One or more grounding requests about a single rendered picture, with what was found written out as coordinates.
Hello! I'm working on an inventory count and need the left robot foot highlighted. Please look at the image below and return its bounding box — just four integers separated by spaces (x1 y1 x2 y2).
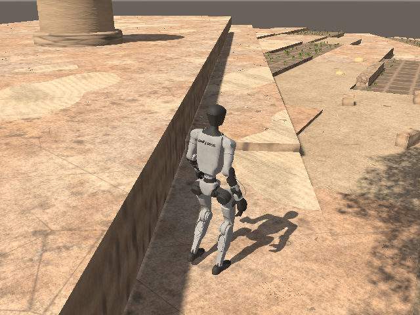
187 248 205 262

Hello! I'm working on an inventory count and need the robot right hand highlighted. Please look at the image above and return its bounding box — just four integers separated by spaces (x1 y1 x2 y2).
232 198 247 217

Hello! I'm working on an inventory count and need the robot right forearm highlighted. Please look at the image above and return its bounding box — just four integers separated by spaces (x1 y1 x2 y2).
226 167 243 201

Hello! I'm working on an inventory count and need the robot left hand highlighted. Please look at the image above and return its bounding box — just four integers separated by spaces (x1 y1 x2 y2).
196 171 205 179

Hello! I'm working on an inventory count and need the robot left upper arm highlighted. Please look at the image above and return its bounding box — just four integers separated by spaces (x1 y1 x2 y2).
186 129 204 161

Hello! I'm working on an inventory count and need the robot right upper arm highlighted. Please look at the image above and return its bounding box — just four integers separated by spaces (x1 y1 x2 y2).
222 136 236 177

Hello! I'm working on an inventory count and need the robot left forearm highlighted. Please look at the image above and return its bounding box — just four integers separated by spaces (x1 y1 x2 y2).
187 158 200 173

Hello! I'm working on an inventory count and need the robot right shin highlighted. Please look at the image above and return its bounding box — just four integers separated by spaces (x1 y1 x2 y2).
216 225 233 267

